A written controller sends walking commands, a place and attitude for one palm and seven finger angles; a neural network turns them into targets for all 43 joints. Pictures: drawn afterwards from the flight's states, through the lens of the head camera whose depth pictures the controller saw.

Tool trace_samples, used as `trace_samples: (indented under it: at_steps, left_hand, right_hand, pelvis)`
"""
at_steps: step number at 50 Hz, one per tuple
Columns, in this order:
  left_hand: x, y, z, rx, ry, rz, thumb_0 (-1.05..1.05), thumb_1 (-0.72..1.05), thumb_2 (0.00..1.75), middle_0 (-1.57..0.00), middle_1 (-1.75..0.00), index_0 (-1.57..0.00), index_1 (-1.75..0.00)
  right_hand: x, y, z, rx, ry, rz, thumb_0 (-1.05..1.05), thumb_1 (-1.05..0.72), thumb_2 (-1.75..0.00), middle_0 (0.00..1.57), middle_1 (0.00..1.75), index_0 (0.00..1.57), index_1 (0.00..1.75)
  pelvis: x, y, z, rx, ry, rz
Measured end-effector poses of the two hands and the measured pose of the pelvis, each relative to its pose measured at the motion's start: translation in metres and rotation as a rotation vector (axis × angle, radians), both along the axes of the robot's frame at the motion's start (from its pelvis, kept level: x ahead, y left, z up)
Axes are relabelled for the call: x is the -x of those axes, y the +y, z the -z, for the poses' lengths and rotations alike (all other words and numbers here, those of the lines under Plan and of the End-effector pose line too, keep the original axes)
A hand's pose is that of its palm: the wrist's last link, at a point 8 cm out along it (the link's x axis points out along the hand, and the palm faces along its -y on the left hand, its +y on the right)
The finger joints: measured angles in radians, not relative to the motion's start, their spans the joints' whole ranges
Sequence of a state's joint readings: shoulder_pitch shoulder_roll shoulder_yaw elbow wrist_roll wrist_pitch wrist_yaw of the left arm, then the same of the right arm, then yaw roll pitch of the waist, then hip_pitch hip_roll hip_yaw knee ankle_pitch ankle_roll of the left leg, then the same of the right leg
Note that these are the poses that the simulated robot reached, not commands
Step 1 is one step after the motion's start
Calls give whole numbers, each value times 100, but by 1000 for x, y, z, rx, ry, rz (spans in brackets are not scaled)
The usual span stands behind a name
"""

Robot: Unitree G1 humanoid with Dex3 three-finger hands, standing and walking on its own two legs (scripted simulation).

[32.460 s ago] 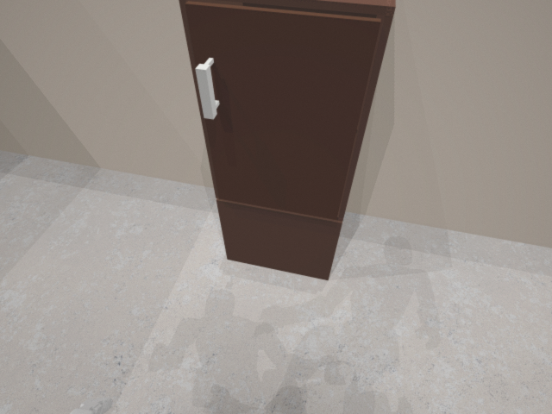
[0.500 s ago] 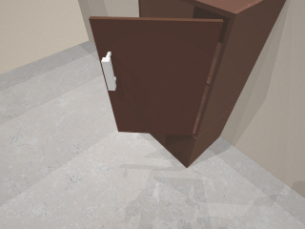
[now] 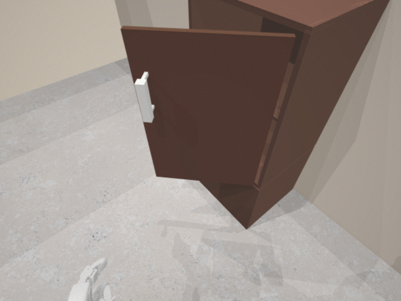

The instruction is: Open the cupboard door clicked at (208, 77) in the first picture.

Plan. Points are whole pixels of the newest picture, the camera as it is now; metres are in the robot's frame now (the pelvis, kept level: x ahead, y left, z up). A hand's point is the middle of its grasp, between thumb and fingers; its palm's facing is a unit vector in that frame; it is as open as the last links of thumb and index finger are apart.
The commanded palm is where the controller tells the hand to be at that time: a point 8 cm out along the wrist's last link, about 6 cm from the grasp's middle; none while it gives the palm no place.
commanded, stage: raise the hand with hooked fingers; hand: left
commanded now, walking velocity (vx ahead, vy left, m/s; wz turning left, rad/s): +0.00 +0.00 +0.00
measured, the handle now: (147, 97) +0.60 +0.18 +0.07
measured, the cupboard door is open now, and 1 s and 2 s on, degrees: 44 44 44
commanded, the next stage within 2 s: move the hooked fingers beside the handle in 1.98 s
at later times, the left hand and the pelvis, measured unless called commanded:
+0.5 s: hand (93, 277) +0.17 +0.21 -0.01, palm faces -0.05 -1.00 -0.06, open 9.8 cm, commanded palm +0.14 +0.27 +0.00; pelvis -0.05 -0.01 -0.07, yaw +2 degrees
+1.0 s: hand (66, 245) +0.21 +0.25 +0.04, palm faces -0.03 -1.00 -0.07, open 12.8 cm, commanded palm +0.18 +0.31 +0.05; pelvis -0.04 +0.02 -0.04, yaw +0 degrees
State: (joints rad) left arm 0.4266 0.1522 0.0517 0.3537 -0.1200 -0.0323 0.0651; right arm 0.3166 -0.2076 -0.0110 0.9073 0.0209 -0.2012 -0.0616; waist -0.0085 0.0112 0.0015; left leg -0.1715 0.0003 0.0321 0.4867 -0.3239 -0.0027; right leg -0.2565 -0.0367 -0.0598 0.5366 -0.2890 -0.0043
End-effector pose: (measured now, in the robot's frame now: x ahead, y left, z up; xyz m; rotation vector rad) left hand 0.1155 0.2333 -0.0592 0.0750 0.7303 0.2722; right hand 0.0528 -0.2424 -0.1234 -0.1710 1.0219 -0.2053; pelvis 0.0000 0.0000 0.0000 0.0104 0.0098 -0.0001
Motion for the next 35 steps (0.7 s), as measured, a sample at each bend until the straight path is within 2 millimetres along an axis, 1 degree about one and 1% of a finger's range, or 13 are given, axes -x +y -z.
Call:
trace_samples:
  at_steps: [3, 4, 6, 8, 11, 13, 15, 17, 19, 22, 26, 31, 35]
  left_hand:
    - [-41, -1, -48, 4, -361, 33, 2, 85, 88, -20, -33, -20, -34]
    - [-49, -2, -58, 6, -460, 62, 2, 84, 87, -20, -34, -20, -35]
    - [-56, -5, -68, 11, -622, 142, 1, 81, 85, -20, -37, -20, -37]
    - [-52, -10, -66, 10, -722, 250, 1, 77, 84, -21, -39, -20, -39]
    - [-36, -9, -46, 35, -723, 361, 1, 70, 81, -21, -43, -21, -43]
    - [-23, -1, -30, 71, -677, 343, 1, 65, 79, -22, -46, -22, -46]
    - [-12, 9, -21, 84, -646, 290, 1, 61, 77, -22, -49, -22, -49]
    - [-6, 19, -21, 66, -646, 243, 1, 56, 76, -23, -52, -22, -52]
    - [-6, 26, -29, 42, -674, 232, 2, 51, 74, -23, -55, -23, -55]
    - [-18, 30, -42, 24, -713, 273, 2, 44, 71, -23, -59, -23, -60]
    - [-39, 33, -54, 48, -694, 351, 1, 35, 67, -24, -65, -23, -65]
    - [-53, 42, -66, 62, -656, 358, 1, 24, 62, -25, -73, -24, -73]
    - [-56, 52, -74, 47, -665, 333, 1, 14, 58, -25, -78, -25, -79]
  right_hand:
    - [-38, -11, -13, 28, -190, -46, 1, -91, -90, 21, 30, 20, 30]
    - [-51, -15, -18, 35, -249, -60, 1, -91, -90, 21, 30, 20, 30]
    - [-75, -22, -26, 49, -359, -93, 1, -91, -90, 21, 30, 20, 30]
    - [-97, -27, -33, 65, -457, -130, 1, -91, -90, 21, 30, 20, 30]
    - [-121, -33, -39, 90, -561, -173, 1, -91, -90, 20, 30, 20, 30]
    - [-131, -33, -41, 102, -598, -189, 1, -91, -90, 20, 30, 20, 30]
    - [-136, -29, -39, 110, -610, -205, 1, -91, -90, 20, 30, 19, 30]
    - [-135, -24, -34, 109, -596, -217, 1, -91, -90, 20, 30, 19, 30]
    - [-128, -16, -26, 102, -560, -230, 1, -91, -90, 20, 30, 19, 30]
    - [-111, -4, -10, 75, -487, -232, 1, -91, -90, 20, 30, 20, 30]
    - [-79, 10, 5, 28, -396, -194, 1, -91, -90, 21, 30, 20, 30]
    - [-43, 17, 7, 3, -335, -130, 1, -90, -90, 21, 30, 20, 30]
    - [-28, 14, 3, 23, -313, -118, 1, -90, -90, 21, 30, 20, 30]
  pelvis:
    - [9, -4, 7, 0, 41, -16]
    - [12, -5, 11, -3, 60, -12]
    - [19, -9, 22, -8, 100, -4]
    - [26, -13, 35, -12, 134, 1]
    - [35, -17, 54, -14, 168, 4]
    - [38, -18, 63, -13, 179, -1]
    - [41, -19, 69, -3, 182, -8]
    - [42, -19, 71, 10, 179, -15]
    - [43, -19, 72, 24, 175, -23]
    - [45, -17, 71, 40, 169, -32]
    - [47, -11, 65, 46, 162, -28]
    - [46, -2, 55, 36, 156, -11]
    - [46, 5, 50, 33, 151, -5]
